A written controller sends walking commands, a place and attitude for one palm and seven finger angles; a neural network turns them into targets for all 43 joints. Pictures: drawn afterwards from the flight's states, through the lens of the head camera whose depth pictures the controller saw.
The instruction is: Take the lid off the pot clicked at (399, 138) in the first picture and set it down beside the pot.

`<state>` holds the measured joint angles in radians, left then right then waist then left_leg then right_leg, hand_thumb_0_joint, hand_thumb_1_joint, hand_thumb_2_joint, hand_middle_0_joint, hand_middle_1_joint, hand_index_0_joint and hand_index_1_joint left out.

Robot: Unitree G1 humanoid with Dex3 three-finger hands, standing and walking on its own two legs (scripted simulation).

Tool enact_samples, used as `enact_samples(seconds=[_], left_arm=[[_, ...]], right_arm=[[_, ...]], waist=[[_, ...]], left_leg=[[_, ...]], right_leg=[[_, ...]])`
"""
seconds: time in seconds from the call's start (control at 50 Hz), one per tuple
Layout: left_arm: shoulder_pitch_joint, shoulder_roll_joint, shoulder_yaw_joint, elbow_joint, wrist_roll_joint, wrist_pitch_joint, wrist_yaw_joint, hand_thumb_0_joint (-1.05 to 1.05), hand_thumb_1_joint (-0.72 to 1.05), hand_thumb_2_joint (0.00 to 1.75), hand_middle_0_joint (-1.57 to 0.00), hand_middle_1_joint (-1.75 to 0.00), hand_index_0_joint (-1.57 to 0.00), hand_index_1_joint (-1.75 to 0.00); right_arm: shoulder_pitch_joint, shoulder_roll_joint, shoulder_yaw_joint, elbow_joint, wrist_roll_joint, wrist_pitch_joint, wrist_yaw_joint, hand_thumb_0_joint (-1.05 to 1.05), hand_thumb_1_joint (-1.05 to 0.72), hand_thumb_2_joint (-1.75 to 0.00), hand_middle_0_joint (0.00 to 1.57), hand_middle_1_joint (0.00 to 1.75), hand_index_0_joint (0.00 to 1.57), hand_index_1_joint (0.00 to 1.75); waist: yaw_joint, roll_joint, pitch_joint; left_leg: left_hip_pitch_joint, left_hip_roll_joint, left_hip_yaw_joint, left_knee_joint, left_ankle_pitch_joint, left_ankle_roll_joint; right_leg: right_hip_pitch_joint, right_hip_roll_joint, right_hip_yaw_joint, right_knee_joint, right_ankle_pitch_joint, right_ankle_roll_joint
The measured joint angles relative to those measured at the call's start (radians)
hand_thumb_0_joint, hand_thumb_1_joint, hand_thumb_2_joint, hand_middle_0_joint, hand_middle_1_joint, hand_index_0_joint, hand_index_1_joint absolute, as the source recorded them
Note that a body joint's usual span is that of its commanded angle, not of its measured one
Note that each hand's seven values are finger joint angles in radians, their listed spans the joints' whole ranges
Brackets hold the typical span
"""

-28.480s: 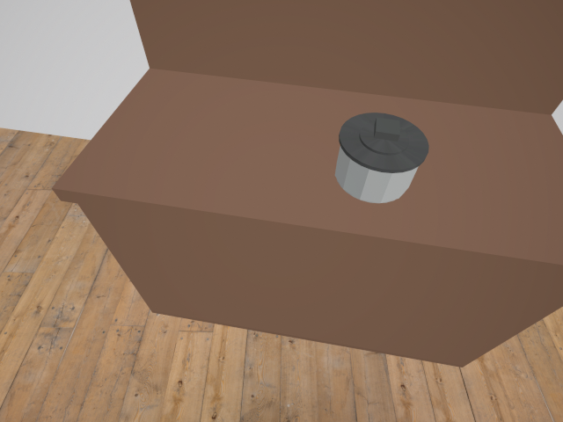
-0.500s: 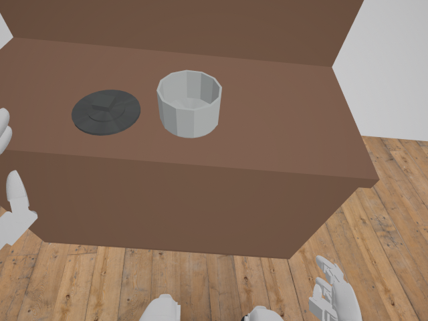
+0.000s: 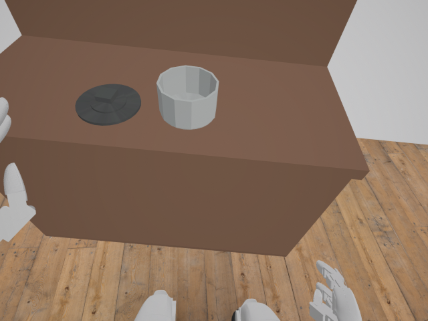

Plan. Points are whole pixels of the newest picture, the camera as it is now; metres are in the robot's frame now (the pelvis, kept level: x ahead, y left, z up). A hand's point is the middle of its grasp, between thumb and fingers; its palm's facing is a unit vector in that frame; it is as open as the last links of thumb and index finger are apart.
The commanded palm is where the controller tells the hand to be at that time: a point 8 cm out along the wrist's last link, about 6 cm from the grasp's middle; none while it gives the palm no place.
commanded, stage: step back with the hand held close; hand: left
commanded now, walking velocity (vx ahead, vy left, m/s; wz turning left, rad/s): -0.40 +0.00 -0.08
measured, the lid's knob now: (106, 95) +0.65 +0.30 +0.02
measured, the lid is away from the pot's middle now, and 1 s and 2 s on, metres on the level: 0.22 0.22 0.22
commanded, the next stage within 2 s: stop stepping back and stand still in 0.24 s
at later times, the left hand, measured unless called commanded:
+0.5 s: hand (16, 284) +0.14 +0.21 +0.19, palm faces +0.16 -0.91 -0.39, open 7.4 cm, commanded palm +0.09 +0.28 +0.21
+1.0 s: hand out of the picture +0.11 +0.23 +0.19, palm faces +0.25 -0.88 -0.40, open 7.4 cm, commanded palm +0.06 +0.28 +0.21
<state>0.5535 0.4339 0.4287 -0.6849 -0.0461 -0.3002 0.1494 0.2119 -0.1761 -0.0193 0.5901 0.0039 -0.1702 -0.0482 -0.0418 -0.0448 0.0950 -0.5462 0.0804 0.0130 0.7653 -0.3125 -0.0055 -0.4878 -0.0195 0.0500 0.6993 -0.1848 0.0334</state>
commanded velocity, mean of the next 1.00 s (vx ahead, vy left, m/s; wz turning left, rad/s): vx -0.04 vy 0.00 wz -0.01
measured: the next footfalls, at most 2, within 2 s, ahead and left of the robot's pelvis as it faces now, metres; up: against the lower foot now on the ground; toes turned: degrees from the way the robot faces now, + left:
right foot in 0.36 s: -0.08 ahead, -0.10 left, +0.00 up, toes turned -7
left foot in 0.52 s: -0.01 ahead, +0.12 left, +0.00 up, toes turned -7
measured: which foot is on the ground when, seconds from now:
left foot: down 0.00-0.34, up 0.36-0.50, down 0.52-1.00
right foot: down 0.00-0.12, up 0.14-0.34, down 0.36-1.00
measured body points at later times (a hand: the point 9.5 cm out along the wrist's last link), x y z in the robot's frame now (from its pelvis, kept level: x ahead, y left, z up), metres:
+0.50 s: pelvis -0.08 +0.02 +0.02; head -0.09 +0.04 +0.47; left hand +0.12 +0.26 +0.21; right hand +0.03 -0.24 -0.05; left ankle -0.04 +0.12 -0.68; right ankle -0.10 -0.11 -0.70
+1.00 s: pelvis -0.11 +0.02 +0.03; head -0.11 +0.04 +0.48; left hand +0.09 +0.28 +0.21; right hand +0.00 -0.23 -0.05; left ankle -0.05 +0.12 -0.70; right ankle -0.12 -0.09 -0.70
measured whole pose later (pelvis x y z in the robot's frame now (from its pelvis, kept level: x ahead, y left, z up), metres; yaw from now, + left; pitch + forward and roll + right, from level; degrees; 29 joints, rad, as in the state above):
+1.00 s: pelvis -0.11 +0.02 +0.03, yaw -7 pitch -2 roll -1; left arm 0.61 0.37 0.34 -0.56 -0.04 -0.22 0.14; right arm 0.26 -0.20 0.01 0.65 0.00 -0.12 -0.06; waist -0.01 -0.02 0.01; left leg -0.30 0.01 0.00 0.56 -0.22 0.02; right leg -0.21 0.03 -0.01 0.54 -0.32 -0.01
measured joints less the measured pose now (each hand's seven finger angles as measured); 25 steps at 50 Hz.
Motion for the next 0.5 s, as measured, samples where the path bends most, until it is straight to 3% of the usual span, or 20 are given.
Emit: enact_samples(seconds=[0.06,0.12,0.14,0.18,0.22,0.24,0.28,0.32,0.34,0.36,0.4,0.44,0.46,0.5], left_arm=[[-0.006,-0.022,-0.019,0.007,0.006,0.002,0.003,0.01,0.89,0.90,-0.22,-0.30,-0.21,-0.30],[-0.006,-0.050,-0.035,0.022,0.001,0.008,-0.001,0.01,0.89,0.90,-0.22,-0.30,-0.21,-0.30],[-0.018,-0.054,-0.034,0.032,-0.002,0.008,-0.001,0.01,0.89,0.90,-0.22,-0.30,-0.21,-0.30],[-0.044,-0.054,-0.022,0.054,-0.006,0.014,-0.002,0.01,0.89,0.90,-0.22,-0.30,-0.21,-0.30],[-0.061,-0.047,-0.014,0.073,-0.020,0.026,-0.005,0.01,0.89,0.90,-0.22,-0.30,-0.21,-0.30],[-0.061,-0.049,-0.016,0.077,-0.028,0.037,-0.004,0.01,0.89,0.90,-0.22,-0.30,-0.21,-0.30],[-0.049,-0.060,-0.029,0.072,-0.039,0.062,-0.001,0.01,0.89,0.90,-0.21,-0.30,-0.21,-0.30],[-0.024,-0.058,-0.038,0.053,-0.040,0.078,-0.002,0.01,0.89,0.90,-0.21,-0.30,-0.21,-0.30],[-0.008,-0.047,-0.036,0.042,-0.037,0.077,-0.005,0.01,0.89,0.90,-0.21,-0.30,-0.21,-0.30],[-0.024,-0.038,-0.056,0.083,-0.003,0.067,-0.024,0.01,0.89,0.90,-0.21,-0.30,-0.20,-0.30],[-0.073,-0.056,-0.118,0.123,0.005,0.121,-0.057,0.01,0.89,0.90,-0.21,-0.30,-0.20,-0.30],[-0.024,-0.056,-0.121,0.113,0.002,0.120,-0.064,0.01,0.89,0.90,-0.21,-0.30,-0.21,-0.30],[0.015,-0.054,-0.112,0.095,-0.001,0.118,-0.062,0.01,0.89,0.90,-0.21,-0.30,-0.21,-0.30],[0.086,-0.046,-0.090,0.052,-0.004,0.104,-0.047,0.01,0.89,0.90,-0.22,-0.30,-0.21,-0.30]], right_arm=[[-0.011,-0.016,-0.007,0.028,-0.010,0.019,0.012,0.01,-0.91,-0.90,0.20,0.30,0.20,0.30],[-0.016,-0.036,-0.006,0.041,-0.012,0.051,0.019,0.01,-0.91,-0.90,0.20,0.30,0.20,0.30],[-0.019,-0.036,-0.004,0.038,-0.011,0.053,0.014,0.01,-0.91,-0.90,0.20,0.30,0.20,0.30],[-0.021,-0.025,-0.003,0.026,-0.015,0.041,0.007,0.01,-0.91,-0.90,0.20,0.30,0.20,0.30],[-0.017,0.003,-0.008,0.027,-0.012,0.029,0.019,0.01,-0.91,-0.90,0.20,0.30,0.20,0.30],[-0.014,0.014,-0.009,0.027,-0.009,0.026,0.028,0.01,-0.91,-0.90,0.20,0.30,0.20,0.30],[-0.004,0.027,-0.005,0.025,-0.008,0.021,0.042,0.01,-0.91,-0.90,0.20,0.30,0.20,0.30],[0.008,0.034,0.006,0.013,-0.009,0.017,0.050,0.01,-0.91,-0.90,0.20,0.30,0.20,0.30],[0.014,0.037,0.013,0.006,-0.012,0.013,0.052,0.01,-0.91,-0.90,0.20,0.30,0.20,0.30],[0.015,0.027,0.014,0.008,-0.014,0.014,0.054,0.01,-0.90,-0.90,0.20,0.30,0.20,0.30],[-0.001,0.003,0.008,0.037,0.006,0.045,0.047,0.01,-0.90,-0.90,0.21,0.30,0.20,0.30],[-0.003,0.004,0.015,0.063,0.009,0.069,0.037,0.01,-0.90,-0.90,0.21,0.30,0.20,0.30],[0.004,0.006,0.020,0.059,0.010,0.079,0.032,0.01,-0.90,-0.90,0.21,0.30,0.20,0.30],[0.028,0.000,0.031,0.031,0.012,0.081,0.016,0.01,-0.91,-0.90,0.21,0.30,0.20,0.30]], waist=[[0.017,-0.005,-0.012],[0.029,0.001,-0.042],[0.029,0.003,-0.037],[0.019,0.032,-0.027],[0.016,0.040,-0.021],[0.019,0.042,-0.025],[0.024,0.051,-0.038],[0.032,0.054,-0.056],[0.037,0.047,-0.065],[0.042,0.050,-0.075],[0.040,0.075,-0.063],[0.026,0.039,-0.084],[0.021,0.017,-0.097],[0.007,-0.009,-0.118]], left_leg=[[-0.004,-0.034,0.000,0.072,-0.141,-0.008],[0.058,-0.057,0.011,0.053,-0.141,0.008],[0.055,-0.053,0.013,0.037,-0.075,0.016],[0.044,-0.009,0.010,0.012,0.081,0.034],[0.048,0.018,0.003,-0.015,0.140,0.020],[0.052,0.028,0.005,-0.034,0.144,0.010],[0.054,0.045,0.009,-0.079,0.165,0.001],[0.047,0.057,0.021,-0.117,0.195,-0.004],[0.036,0.058,0.032,-0.120,0.201,-0.007],[0.002,0.046,0.025,-0.077,0.161,-0.014],[-0.033,0.010,-0.016,0.105,-0.039,-0.021],[-0.022,-0.040,-0.013,0.253,-0.087,-0.017],[0.010,-0.055,-0.003,0.256,-0.103,-0.013],[0.122,-0.067,0.010,0.073,-0.089,0.001]], right_leg=[[-0.004,-0.016,0.018,0.000,0.025,0.018],[-0.023,-0.030,0.019,-0.002,0.015,0.019],[-0.034,-0.021,0.024,0.019,-0.051,0.014],[-0.075,0.042,0.026,0.221,-0.206,0.009],[-0.083,0.092,0.017,0.429,-0.277,0.001],[-0.063,0.102,0.002,0.465,-0.300,-0.003],[0.020,0.097,-0.038,0.390,-0.332,-0.016],[0.137,0.081,-0.067,0.184,-0.326,-0.032],[0.198,0.067,-0.074,0.063,-0.293,-0.038],[0.232,0.046,-0.086,-0.018,-0.180,-0.045],[0.229,0.043,-0.099,-0.005,-0.173,-0.037],[0.218,0.024,-0.076,-0.008,-0.196,-0.030],[0.213,0.017,-0.057,-0.023,-0.191,-0.027],[0.205,0.012,-0.034,-0.055,-0.164,-0.018]])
